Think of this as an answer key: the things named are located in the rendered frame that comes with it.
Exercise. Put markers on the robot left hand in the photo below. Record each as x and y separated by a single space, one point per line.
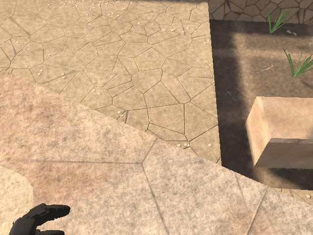
40 214

